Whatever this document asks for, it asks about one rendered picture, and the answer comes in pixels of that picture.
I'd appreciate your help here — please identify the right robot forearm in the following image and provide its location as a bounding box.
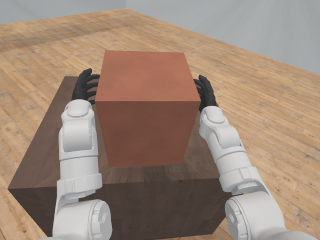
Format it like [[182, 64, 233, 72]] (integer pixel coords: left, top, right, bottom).
[[198, 106, 286, 227]]

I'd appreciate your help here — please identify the right robot hand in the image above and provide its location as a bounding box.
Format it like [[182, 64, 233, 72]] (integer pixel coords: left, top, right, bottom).
[[193, 75, 217, 114]]

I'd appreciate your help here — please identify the left robot forearm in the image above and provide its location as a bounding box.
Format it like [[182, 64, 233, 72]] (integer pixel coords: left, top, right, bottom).
[[52, 99, 103, 237]]

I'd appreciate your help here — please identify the robot right upper arm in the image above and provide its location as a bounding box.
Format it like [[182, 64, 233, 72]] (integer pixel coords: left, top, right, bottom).
[[225, 191, 318, 240]]

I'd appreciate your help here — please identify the carton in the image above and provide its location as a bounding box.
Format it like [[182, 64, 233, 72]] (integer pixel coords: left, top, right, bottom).
[[95, 50, 201, 167]]

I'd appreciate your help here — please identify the robot left upper arm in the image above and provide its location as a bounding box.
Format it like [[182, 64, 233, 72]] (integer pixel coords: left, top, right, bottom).
[[37, 199, 113, 240]]

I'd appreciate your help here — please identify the pedestal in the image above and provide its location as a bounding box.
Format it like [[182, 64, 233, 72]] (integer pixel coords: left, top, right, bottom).
[[7, 76, 244, 240]]

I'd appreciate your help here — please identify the left robot hand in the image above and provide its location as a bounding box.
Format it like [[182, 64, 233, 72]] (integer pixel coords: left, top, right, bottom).
[[71, 68, 100, 105]]

